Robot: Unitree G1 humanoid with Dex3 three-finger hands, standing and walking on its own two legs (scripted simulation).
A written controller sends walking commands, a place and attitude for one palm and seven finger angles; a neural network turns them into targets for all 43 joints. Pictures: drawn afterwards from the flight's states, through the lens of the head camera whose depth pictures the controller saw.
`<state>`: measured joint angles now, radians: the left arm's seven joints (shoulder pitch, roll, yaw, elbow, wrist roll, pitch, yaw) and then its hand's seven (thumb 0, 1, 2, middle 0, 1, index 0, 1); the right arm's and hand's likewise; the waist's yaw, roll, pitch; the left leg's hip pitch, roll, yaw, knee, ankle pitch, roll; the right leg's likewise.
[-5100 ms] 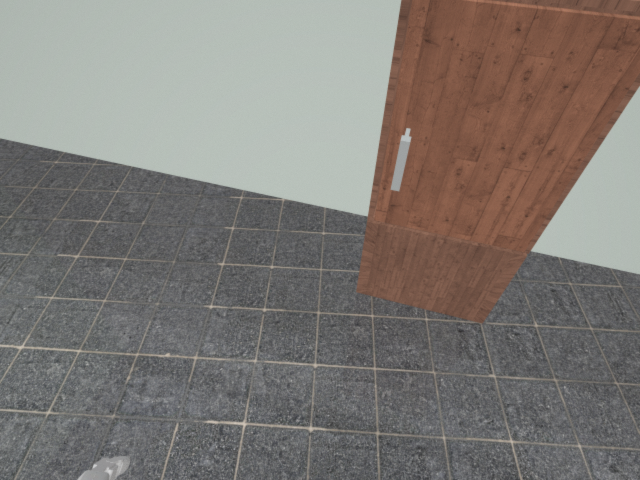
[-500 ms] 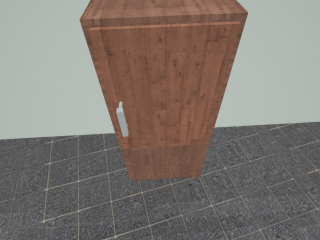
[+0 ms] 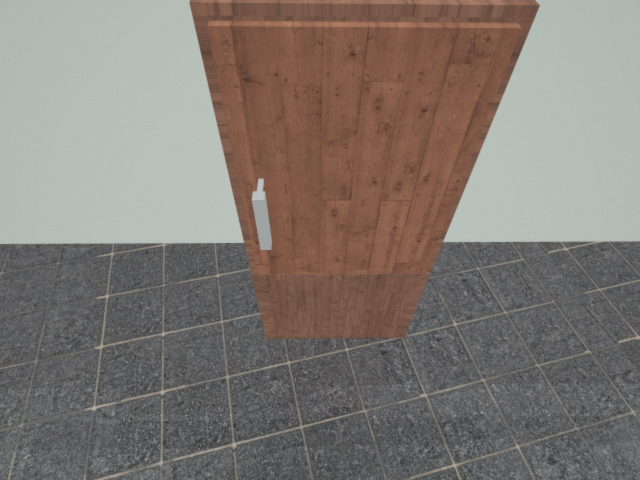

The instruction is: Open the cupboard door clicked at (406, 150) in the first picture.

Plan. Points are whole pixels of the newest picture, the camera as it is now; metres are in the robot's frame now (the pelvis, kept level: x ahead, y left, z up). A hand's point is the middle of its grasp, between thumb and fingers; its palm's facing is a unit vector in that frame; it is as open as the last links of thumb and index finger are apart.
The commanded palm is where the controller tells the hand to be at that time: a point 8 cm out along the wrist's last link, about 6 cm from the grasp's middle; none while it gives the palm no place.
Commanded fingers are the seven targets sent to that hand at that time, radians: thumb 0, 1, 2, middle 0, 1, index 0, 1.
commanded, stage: look again from close up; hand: left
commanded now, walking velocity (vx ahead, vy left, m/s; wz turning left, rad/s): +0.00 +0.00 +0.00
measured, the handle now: (263, 215) +0.59 +0.16 -0.09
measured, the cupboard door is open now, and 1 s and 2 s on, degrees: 0 0 0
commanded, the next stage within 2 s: shuffle to correct the standing spot in 0.34 s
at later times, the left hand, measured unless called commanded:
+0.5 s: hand out of the picture +0.00 +0.20 -0.17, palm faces -0.01 -0.98 -0.21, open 7.4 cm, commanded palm none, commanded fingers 0.00 0.90 0.90 -0.20 -0.30 -0.20 -0.30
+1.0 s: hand out of the picture -0.01 +0.12 -0.20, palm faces +0.11 -0.99 -0.12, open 7.4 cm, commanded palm none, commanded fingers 0.00 0.90 0.90 -0.20 -0.30 -0.20 -0.30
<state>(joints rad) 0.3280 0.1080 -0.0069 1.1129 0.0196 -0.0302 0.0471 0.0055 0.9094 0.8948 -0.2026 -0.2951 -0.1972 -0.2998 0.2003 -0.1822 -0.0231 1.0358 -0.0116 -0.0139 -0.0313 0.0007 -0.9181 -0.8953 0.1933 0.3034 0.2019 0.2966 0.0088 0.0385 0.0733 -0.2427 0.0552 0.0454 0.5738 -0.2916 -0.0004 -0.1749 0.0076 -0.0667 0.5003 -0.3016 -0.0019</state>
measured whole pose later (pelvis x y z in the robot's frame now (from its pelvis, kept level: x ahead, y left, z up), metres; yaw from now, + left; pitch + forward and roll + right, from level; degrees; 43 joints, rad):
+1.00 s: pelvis +0.06 -0.03 -0.02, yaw +3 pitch +1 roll -1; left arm 0.40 0.13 0.02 1.09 0.02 0.02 0.03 0.00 0.91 0.90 -0.20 -0.29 -0.19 -0.30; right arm 0.21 -0.16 -0.02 1.03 -0.03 -0.03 -0.05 0.00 -0.91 -0.90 0.19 0.30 0.20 0.30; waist 0.02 -0.04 0.05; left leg -0.36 0.05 0.14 0.69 -0.32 0.06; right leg -0.23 0.01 -0.12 0.76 -0.49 -0.03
